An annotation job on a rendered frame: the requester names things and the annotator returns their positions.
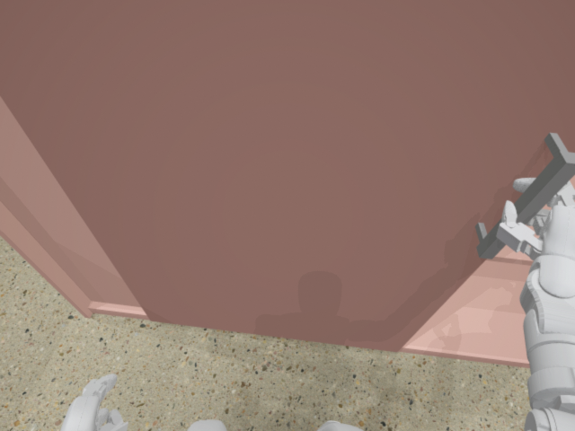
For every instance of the right robot forearm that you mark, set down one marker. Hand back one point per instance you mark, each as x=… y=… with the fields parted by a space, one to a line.
x=548 y=299

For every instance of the robot left hand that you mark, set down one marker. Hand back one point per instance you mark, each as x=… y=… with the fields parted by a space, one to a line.
x=84 y=413

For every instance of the right robot shin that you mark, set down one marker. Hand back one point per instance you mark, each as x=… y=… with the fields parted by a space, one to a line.
x=327 y=423

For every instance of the robot right hand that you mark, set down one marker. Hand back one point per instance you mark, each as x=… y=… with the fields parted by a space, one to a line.
x=556 y=227

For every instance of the wardrobe door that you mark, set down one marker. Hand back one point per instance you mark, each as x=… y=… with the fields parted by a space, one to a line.
x=31 y=193
x=300 y=169

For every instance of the robot right upper arm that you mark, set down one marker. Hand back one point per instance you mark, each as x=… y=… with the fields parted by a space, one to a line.
x=546 y=419

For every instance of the handle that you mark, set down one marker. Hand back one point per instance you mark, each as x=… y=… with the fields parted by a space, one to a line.
x=553 y=177

